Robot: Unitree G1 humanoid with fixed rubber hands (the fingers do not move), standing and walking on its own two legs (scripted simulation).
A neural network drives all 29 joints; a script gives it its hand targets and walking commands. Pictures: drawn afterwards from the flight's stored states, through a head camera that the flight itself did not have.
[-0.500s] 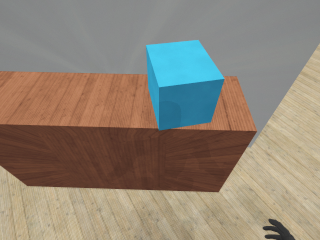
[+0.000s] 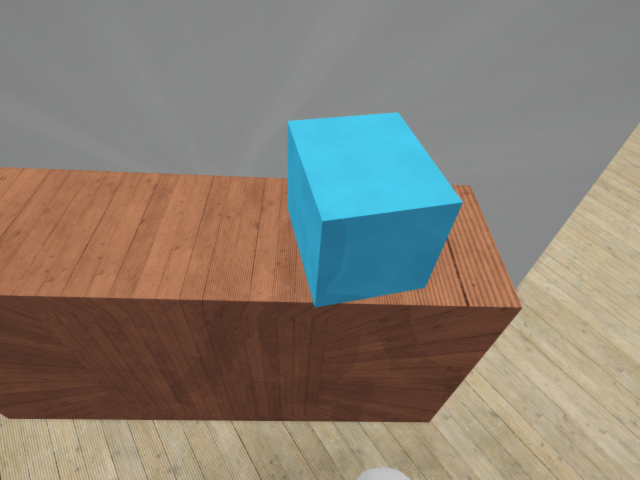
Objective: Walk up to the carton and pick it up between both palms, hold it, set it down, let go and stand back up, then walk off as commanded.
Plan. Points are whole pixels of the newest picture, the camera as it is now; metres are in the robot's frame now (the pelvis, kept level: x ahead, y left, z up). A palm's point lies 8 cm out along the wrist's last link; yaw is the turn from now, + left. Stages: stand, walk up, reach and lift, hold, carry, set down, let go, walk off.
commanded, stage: walk up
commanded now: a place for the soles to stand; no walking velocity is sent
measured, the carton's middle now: (358, 206) +0.56 -0.08 -0.01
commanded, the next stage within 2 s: none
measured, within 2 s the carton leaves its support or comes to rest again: neither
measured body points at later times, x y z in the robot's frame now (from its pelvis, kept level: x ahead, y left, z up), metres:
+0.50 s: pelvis +0.14 -0.04 -0.02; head +0.17 -0.04 +0.43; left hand +0.24 +0.29 -0.11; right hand +0.24 -0.37 -0.13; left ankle +0.19 +0.08 -0.72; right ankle +0.20 -0.16 -0.73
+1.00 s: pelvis +0.15 -0.04 -0.02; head +0.18 -0.05 +0.42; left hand +0.27 +0.28 -0.13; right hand +0.31 -0.36 -0.13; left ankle +0.21 +0.08 -0.73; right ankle +0.15 -0.17 -0.73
